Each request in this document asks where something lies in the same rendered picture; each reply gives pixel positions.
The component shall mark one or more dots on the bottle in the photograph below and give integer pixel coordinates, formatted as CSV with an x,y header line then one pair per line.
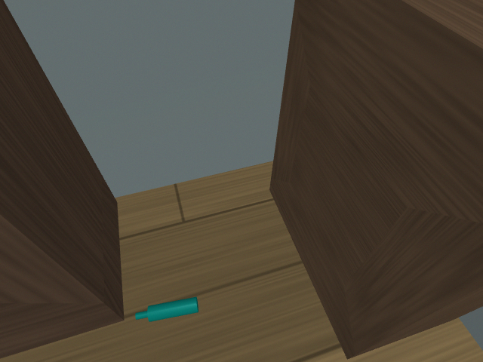
x,y
169,309

